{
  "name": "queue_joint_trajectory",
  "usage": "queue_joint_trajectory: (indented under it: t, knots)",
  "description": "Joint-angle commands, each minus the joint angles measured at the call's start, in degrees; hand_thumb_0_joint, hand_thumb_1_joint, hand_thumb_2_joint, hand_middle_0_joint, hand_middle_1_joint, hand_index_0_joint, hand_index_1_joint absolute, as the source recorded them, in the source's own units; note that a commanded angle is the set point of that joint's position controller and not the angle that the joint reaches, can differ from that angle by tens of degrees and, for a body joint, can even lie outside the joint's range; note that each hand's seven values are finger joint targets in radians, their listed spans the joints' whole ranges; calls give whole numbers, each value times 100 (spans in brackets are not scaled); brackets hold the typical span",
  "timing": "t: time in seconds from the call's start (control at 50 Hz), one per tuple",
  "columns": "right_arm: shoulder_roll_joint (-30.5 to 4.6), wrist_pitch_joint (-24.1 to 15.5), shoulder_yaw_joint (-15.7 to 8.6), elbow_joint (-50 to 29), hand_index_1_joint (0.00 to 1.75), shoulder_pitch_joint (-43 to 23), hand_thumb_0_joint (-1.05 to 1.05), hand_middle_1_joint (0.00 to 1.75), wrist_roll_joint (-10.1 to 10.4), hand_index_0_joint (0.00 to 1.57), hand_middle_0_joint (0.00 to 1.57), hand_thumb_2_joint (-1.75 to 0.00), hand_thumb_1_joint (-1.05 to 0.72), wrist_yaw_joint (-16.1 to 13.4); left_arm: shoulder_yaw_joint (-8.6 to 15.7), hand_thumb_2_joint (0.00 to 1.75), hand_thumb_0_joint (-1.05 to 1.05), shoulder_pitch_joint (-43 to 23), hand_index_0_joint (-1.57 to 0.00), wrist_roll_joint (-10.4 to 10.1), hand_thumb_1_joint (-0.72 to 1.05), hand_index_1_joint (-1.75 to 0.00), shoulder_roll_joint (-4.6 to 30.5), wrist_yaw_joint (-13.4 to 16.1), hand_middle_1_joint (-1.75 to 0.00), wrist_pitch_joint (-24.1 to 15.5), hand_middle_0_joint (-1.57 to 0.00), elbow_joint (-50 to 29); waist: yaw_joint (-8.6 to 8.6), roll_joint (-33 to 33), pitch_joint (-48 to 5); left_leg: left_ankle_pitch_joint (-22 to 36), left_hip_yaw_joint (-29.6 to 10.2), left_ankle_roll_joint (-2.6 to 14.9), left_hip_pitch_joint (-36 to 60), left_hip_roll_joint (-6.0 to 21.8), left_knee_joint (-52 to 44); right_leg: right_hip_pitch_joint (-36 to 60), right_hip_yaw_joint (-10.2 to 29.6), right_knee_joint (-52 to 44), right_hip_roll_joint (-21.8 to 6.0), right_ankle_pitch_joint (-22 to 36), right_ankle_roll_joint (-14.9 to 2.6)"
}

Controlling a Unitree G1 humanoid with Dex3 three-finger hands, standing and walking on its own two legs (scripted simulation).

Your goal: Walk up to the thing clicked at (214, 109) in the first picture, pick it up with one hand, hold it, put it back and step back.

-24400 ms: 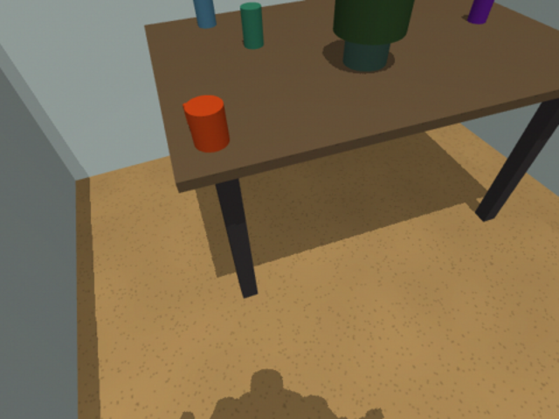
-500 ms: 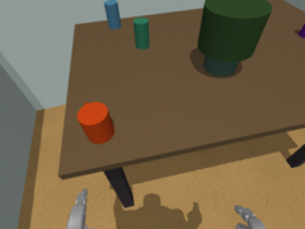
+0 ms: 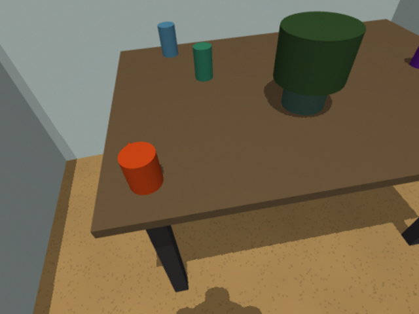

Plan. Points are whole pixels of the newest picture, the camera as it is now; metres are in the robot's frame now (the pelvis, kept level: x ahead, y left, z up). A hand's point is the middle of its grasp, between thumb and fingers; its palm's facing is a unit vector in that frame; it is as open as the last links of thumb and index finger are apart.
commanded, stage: home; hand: left
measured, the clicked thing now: (139, 164) +0.47 +0.21 +0.01
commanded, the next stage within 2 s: stand in 1.32 s
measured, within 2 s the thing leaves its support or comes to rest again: neither
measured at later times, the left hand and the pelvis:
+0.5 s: hand out of the picture +0.07 +0.25 -0.15, palm faces -0.03 -0.93 -0.37, open 17.5 cm; pelvis +0.01 -0.01 +0.00, yaw +0 degrees
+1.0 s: hand out of the picture +0.09 +0.24 -0.15, palm faces -0.03 -0.93 -0.37, open 17.5 cm; pelvis +0.02 -0.01 +0.00, yaw +0 degrees
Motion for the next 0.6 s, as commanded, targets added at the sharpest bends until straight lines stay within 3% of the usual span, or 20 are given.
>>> queue_joint_trajectory:
  t: [0.0, 0.04, 0.14, 0.32, 0.44, 0.58]
  knots:
    - [-1137, -169, -175, -288, 30, -188, 0, 30, -14, 20, 20, -90, -90, -62, 279, 5, 0, -480, -5, -14, -56, -5, 1287, 67, -5, -170, -5, -276, -55, -201, 174, -455, -408, 324, -551, 380, -617, -43, 787, -898, -488, -1381, -248]
    - [-1150, -191, -170, -263, 30, -183, 0, 30, -3, 20, 20, -90, -90, -70, 290, 5, 0, -433, -5, -40, -56, -5, 1292, 69, -5, -187, -5, -205, -48, -121, 31, -210, -449, 343, -488, 426, -633, 154, 790, -813, -500, -966, -257]
    - [-1112, -189, -152, -227, 30, -194, 0, 30, 2, 20, 20, -90, -90, -93, 310, 4, 0, -448, -5, -44, -58, -5, 1257, 68, -5, -161, -5, -120, -33, -145, 149, -186, -450, 321, -572, 423, -638, 112, 757, -839, -470, -976, -237]
    - [-1121, -205, -121, -203, 30, -242, 0, 30, 30, 20, 20, -90, -90, -137, 336, 4, 0, -490, -5, -68, -58, -5, 1128, 48, -5, -137, -5, -37, -11, -45, 72, 48, -459, 300, -545, 486, -662, 292, 661, -716, -431, -462, -226]
    - [-1147, -231, -103, -197, 30, -312, 0, 30, 59, 20, 20, -90, -90, -170, 334, 3, 0, -635, -4, -80, -59, -5, 1089, 61, -5, -163, -4, -58, -46, -49, -197, 775, -440, 251, -274, 556, -628, 562, 594, -542, -479, 717, -231]
    - [-1155, -204, -98, -161, 30, -386, 0, 30, 55, 20, 20, -90, -90, -179, 348, 4, 0, -704, -5, -70, -59, -5, 1060, 57, -5, -145, -5, -35, -30, -79, -120, 632, -400, 229, -247, 569, -662, 537, 554, -627, -456, 473, -186]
